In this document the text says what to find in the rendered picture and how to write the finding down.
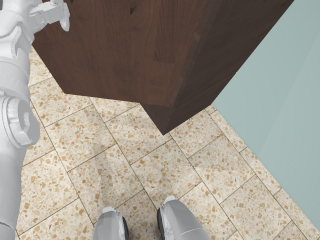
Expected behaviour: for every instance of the left robot shin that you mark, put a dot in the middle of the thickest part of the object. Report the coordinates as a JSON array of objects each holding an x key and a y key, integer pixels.
[{"x": 107, "y": 209}]

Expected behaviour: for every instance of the left robot hand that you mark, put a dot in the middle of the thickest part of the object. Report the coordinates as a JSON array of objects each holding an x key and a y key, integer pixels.
[{"x": 38, "y": 14}]

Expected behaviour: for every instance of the robot left thigh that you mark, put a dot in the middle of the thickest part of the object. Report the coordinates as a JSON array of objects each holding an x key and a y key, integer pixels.
[{"x": 109, "y": 226}]

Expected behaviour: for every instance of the left robot upper arm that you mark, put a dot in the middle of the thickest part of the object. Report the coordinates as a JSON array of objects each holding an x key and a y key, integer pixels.
[{"x": 19, "y": 129}]

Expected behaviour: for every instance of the cupboard door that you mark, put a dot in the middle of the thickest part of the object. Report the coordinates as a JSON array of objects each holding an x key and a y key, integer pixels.
[{"x": 125, "y": 50}]

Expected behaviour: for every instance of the left robot forearm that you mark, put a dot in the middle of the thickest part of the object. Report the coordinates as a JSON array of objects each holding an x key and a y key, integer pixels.
[{"x": 16, "y": 38}]

